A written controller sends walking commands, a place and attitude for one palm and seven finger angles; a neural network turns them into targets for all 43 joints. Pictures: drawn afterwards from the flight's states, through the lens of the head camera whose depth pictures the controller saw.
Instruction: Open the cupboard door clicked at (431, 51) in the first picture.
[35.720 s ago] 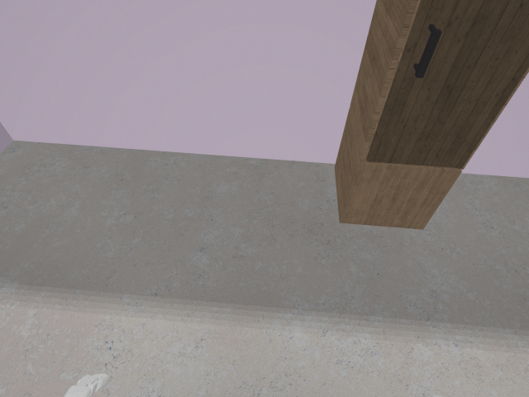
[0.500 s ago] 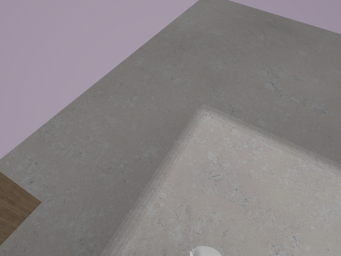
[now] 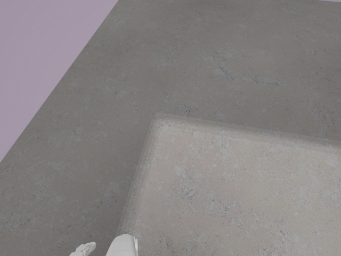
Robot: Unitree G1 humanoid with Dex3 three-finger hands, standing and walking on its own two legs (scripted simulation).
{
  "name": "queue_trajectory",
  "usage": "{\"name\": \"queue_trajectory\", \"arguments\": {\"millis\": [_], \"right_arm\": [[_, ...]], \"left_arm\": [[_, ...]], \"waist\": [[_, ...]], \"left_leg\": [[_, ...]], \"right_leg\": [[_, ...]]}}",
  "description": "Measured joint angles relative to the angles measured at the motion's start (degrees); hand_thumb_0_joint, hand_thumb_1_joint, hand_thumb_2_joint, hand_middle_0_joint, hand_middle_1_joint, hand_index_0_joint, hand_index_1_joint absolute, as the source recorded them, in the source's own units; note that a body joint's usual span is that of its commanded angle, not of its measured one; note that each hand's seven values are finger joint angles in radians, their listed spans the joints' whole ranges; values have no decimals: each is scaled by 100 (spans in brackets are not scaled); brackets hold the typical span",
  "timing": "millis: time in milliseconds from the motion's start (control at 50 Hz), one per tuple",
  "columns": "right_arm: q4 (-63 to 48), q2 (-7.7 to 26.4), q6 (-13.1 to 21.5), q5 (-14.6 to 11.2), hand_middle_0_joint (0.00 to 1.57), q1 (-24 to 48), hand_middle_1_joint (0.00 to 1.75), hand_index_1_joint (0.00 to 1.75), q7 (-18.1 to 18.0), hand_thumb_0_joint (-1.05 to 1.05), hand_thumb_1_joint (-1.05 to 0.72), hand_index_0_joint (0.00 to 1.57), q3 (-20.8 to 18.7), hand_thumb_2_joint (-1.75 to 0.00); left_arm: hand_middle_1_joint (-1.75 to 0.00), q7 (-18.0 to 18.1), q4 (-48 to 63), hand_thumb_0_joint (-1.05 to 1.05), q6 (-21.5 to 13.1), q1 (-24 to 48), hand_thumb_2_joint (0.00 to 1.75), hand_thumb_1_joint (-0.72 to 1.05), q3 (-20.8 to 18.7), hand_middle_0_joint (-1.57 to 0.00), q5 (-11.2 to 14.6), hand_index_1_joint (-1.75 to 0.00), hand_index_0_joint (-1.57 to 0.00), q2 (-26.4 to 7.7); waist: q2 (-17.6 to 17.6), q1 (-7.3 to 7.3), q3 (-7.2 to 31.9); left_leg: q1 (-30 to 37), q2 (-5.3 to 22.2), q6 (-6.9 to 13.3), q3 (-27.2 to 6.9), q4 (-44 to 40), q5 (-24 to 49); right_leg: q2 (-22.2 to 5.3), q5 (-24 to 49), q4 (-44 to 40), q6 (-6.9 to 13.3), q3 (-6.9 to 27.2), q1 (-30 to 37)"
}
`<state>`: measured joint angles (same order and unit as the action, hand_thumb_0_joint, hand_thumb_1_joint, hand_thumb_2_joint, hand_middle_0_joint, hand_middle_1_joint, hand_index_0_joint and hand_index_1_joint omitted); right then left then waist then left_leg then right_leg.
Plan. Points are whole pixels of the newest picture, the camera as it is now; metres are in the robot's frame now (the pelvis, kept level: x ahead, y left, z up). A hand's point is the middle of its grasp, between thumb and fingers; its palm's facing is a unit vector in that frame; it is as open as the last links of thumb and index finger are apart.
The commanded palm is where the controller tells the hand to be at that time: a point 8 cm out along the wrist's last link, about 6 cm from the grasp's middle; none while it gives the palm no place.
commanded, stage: walk to a spot facing it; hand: left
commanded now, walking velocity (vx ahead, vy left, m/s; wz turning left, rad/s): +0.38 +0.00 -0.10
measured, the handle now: out of the picture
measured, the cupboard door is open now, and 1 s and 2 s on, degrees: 43 43 43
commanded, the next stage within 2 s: turn to face it in 0.48 s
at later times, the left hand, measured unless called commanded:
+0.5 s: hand (106, 199) +0.29 +0.20 -0.18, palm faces -0.02 -0.99 -0.14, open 7.4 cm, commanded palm none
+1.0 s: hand (135, 121) +0.58 +0.14 -0.17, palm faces +0.02 -0.99 -0.15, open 7.2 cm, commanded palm none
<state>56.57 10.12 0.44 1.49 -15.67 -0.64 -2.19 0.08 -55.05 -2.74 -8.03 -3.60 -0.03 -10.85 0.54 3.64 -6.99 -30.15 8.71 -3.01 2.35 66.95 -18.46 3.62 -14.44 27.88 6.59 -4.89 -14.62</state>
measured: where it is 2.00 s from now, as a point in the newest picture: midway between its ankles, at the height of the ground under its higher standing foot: (185, 183)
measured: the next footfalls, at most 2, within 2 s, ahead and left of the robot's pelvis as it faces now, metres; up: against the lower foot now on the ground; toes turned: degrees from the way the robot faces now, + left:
left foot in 0.32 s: +0.32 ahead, +0.12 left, +0.00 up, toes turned +4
right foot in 0.74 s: +0.50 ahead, -0.17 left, +0.00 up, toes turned -16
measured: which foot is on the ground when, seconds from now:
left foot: up 0.00-0.30, down 0.32-0.74, up 0.76-1.00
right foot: down 0.00-0.32, up 0.34-0.72, down 0.74-1.00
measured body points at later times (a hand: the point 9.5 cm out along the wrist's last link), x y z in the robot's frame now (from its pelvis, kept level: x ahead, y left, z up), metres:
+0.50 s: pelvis +0.27 +0.03 +0.00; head +0.30 +0.04 +0.45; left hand +0.29 +0.25 -0.16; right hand +0.31 -0.21 -0.15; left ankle +0.28 +0.12 -0.74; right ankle +0.22 -0.10 -0.63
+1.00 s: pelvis +0.46 -0.03 -0.01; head +0.50 -0.01 +0.44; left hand +0.58 +0.19 -0.16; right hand +0.47 -0.27 -0.15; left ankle +0.47 +0.09 -0.70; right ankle +0.46 -0.16 -0.74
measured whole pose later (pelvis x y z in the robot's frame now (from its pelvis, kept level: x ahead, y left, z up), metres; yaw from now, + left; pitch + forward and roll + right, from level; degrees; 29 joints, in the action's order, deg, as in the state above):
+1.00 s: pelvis +0.46 -0.03 -0.01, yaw +2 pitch +1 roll +0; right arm 58.3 9.3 -1.6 0.8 -14.7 0.1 -2.5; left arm 1.2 -55.0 -1.4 -5.7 -3.0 -1.2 -9.3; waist 2.7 3.2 -4.0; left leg -26.1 5.0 -2.5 7.1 50.6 -24.3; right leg -9.2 -17.3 33.8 -1.3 -15.4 -15.7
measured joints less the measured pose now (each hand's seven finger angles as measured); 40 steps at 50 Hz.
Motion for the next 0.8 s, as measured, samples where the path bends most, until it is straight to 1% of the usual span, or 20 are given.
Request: {"name": "queue_trajectory", "arguments": {"millis": [60, 120, 220, 280, 300, 320, 340, 360, 380, 400, 420, 460, 520, 580, 620, 680, 720, 740, 760, 800], "right_arm": [[-168, -2, 49, 16, 20, 361, 30, 30, 34, 1, -91, 20, -19, -89], [-197, 26, 54, 6, 20, 651, 30, 30, 67, 0, -91, 20, -36, -89], [-144, 32, 46, -26, 20, 1062, 30, 30, 134, 0, -91, 20, -26, -89], [-140, -16, 98, -24, 20, 1242, 30, 30, 153, 0, -91, 20, 2, -89], [-145, -32, 145, -13, 20, 1272, 30, 30, 146, 0, -91, 20, 13, -89], [-166, -31, 208, 6, 20, 1271, 30, 30, 138, 0, -91, 20, 30, -89], [-186, -34, 285, 51, 20, 1256, 30, 30, 119, 0, -91, 20, 30, -89], [-206, -57, 339, 74, 20, 1212, 30, 30, 90, 0, -91, 20, 29, -89], [-215, -77, 365, 73, 20, 1126, 30, 30, 71, 0, -91, 20, 39, -89], [-205, -89, 373, 67, 20, 1001, 30, 30, 54, 0, -91, 20, 43, -89], [-171, -97, 377, 63, 20, 854, 30, 30, 30, 0, -91, 20, 38, -89], [-35, -113, 383, 57, 20, 539, 30, 30, -24, 0, -91, 20, 26, -89], [235, -102, 370, 30, 20, 95, 30, 30, -87, 0, -93, 20, 0, -89], [429, -56, 289, 22, 20, -285, 30, 30, -55, 0, -93, 20, 1, -89], [508, -23, 240, 26, 20, -476, 30, 30, -42, 0, -93, 20, -3, -89], [612, -20, 201, 28, 20, -731, 30, 30, -45, 0, -92, 20, 26, -89], [709, -65, 173, 9, 20, -938, 30, 30, -43, 0, -92, 20, 65, -89], [771, -104, 155, -17, 20, -1052, 30, 30, -35, 1, -92, 20, 84, -89], [834, -120, 113, -52, 20, -1074, 30, 30, -26, 1, -92, 20, 87, -89], [872, -124, -15, -127, 20, -987, 30, 30, -38, 1, -92, 20, 84, -89]], "left_arm": [[-30, -17, -160, -1, -72, -260, 89, 96, -23, -21, -30, -30, -20, -79], [-30, -29, -319, -1, -139, -552, 89, 95, 8, -20, -30, -30, -20, -59], [-30, 12, -565, 0, -189, -1055, 90, 93, 98, -20, -49, -30, -20, 63], [-30, 24, -738, 0, -169, -1335, 90, 92, 140, -20, -61, -30, -20, 119], [-30, 25, -804, 0, -156, -1425, 90, 92, 149, -20, -60, -30, -20, 140], [-30, 23, -865, 0, -136, -1529, 90, 92, 155, -20, -49, -30, -20, 177], [-30, 10, -923, 1, -97, -1589, 90, 92, 157, -20, -22, -30, -20, 216], [-30, -5, -973, 1, -52, -1575, 90, 92, 163, -20, 3, -30, -20, 227], [-30, -12, -992, 1, -12, -1536, 90, 92, 163, -20, 4, -30, -20, 228], [-30, -14, -981, 1, 26, -1477, 90, 91, 157, -20, -8, -30, -20, 224], [-30, -27, -949, 1, 58, -1386, 90, 91, 140, -20, -32, -30, -20, 219], [-30, -74, -810, 1, 116, -1146, 90, 91, 96, -20, -89, -30, -20, 204], [-30, -113, -518, 1, 162, -790, 90, 92, 47, -20, -138, -30, -20, 190], [-30, -125, -352, 2, 226, -552, 90, 94, -34, -20, -152, -30, -20, 77], [-30, -156, -292, 2, 240, -425, 90, 94, -54, -20, -142, -30, -20, 7], [-30, -141, -286, 2, 210, -216, 90, 94, -29, -20, -131, -30, -19, -103], [-30, -122, -272, 2, 126, -99, 90, 93, 15, -20, -132, -30, -19, -170], [-30, -108, -257, 1, 46, -52, 90, 93, 33, -20, -139, -30, -19, -198], [-30, -79, -254, 1, -39, 30, 90, 93, 34, -20, -141, -30, -19, -171], [-30, -36, -207, 1, -116, 192, 90, 92, 93, -20, -103, -30, -19, -53]], "waist": [[-23, -123, 156], [-93, -274, 288], [-95, -512, 359], [33, -588, 341], [74, -587, 333], [68, -577, 342], [39, -534, 350], [73, -508, 322], [117, -506, 301], [141, -504, 312], [146, -501, 330], [130, -506, 341], [107, -534, 336], [34, -508, 336], [-25, -423, 314], [-67, -193, 257], [-64, -67, 255], [-37, -36, 286], [-71, -34, 275], [-170, 21, 170]], "left_leg": [[-355, -4, -27, -32, -758, 345], [-457, -66, -27, -30, -1294, 597], [-258, -284, 63, 168, -2123, 619], [90, -534, 211, 386, -2779, 495], [282, -639, 279, 469, -3050, 548], [527, -699, 384, 526, -3331, 723], [598, -685, 556, 544, -3307, 952], [636, -689, 639, 591, -3100, 796], [753, -701, 670, 651, -3006, 564], [900, -710, 665, 693, -3028, 377], [1062, -718, 642, 713, -3130, 267], [1422, -730, 551, 729, -3492, 277], [1945, -733, 527, 799, -4086, 330], [2385, -653, 442, 929, -4455, 253], [2614, -587, 362, 1031, -4546, 112], [2840, -500, 220, 1077, -4458, -196], [2885, -422, 93, 1007, -4162, -516], [2797, -390, 64, 935, -3824, -716], [2549, -339, 99, 779, -3217, -856], [1879, -386, 144, 324, -1637, -1384]], "right_leg": [[62, 12, -475, 19, 116, 403], [119, -111, -764, -6, 220, 807], [121, -499, -999, -84, 361, 1489], [21, -887, -880, -159, 427, 1811], [-20, -1062, -669, -186, 441, 1847], [-27, -1246, -220, -218, 450, 1767], [-22, -1351, 606, -277, 405, 1469], [-51, -1357, 1749, -315, 425, 1040], [-92, -1335, 2843, -325, 467, 592], [-149, -1227, 3707, -347, 470, 152], [-233, -1037, 4283, -376, 448, -252], [-457, -623, 4684, -453, 417, -933], [-767, -162, 4216, -573, 462, -1685], [-963, 234, 3156, -647, 363, -2003], [-1012, 462, 2414, -664, 253, -2011], [-972, 710, 1431, -626, 105, -1724], [-875, 954, 820, -593, -18, -1305], [-877, 956, 649, -593, -70, -1095], [-869, 523, 761, -592, -137, -1061], [-902, 27, 969, -566, -332, -944]]}}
